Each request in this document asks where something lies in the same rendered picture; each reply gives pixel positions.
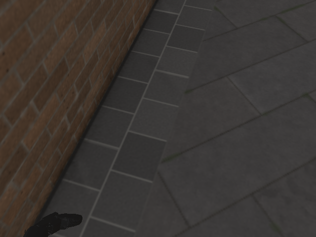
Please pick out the robot left hand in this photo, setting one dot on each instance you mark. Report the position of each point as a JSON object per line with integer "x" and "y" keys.
{"x": 53, "y": 223}

